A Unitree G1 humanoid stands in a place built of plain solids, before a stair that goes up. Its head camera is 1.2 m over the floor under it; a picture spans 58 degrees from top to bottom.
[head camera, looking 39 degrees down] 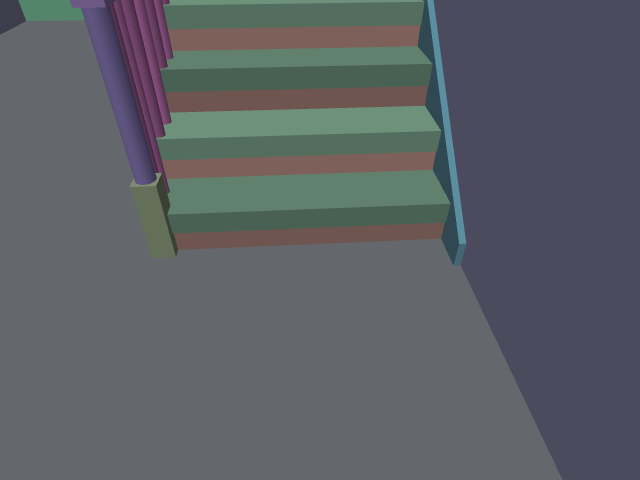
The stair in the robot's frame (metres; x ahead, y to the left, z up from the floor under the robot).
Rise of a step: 0.20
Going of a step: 0.26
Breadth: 1.23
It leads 4 degrees to the left of straight ahead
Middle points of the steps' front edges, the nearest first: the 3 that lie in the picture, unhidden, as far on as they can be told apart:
1.44 0.03 0.20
1.69 0.10 0.40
1.95 0.11 0.60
